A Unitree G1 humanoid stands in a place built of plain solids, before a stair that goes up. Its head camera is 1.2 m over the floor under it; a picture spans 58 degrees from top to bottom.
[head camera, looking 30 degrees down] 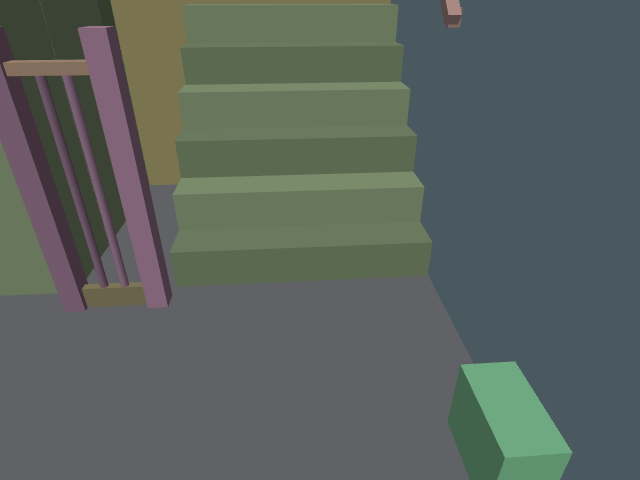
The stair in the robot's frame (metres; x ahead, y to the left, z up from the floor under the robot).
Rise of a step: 0.19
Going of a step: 0.21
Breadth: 1.20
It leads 4 degrees to the left of straight ahead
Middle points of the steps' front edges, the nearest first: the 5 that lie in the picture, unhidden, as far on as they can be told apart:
1.69 0.07 0.19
1.90 0.09 0.38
2.10 0.11 0.56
2.31 0.12 0.75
2.52 0.14 0.94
